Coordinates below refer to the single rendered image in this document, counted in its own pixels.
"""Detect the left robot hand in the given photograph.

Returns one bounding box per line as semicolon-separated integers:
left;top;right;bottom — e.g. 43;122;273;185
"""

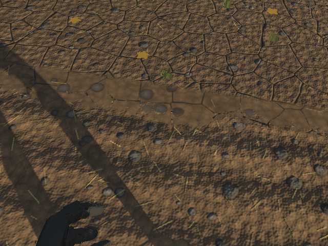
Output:
35;200;111;246

